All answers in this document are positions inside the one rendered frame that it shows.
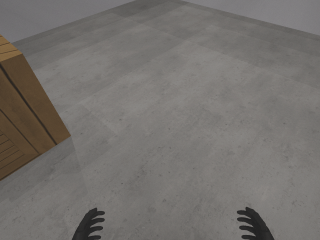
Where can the right robot hand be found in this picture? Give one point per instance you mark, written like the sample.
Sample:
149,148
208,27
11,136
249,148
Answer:
259,229

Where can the pedestal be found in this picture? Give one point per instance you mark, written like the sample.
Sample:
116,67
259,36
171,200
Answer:
29,123

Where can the left robot hand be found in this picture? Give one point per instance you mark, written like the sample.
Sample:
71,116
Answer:
84,229

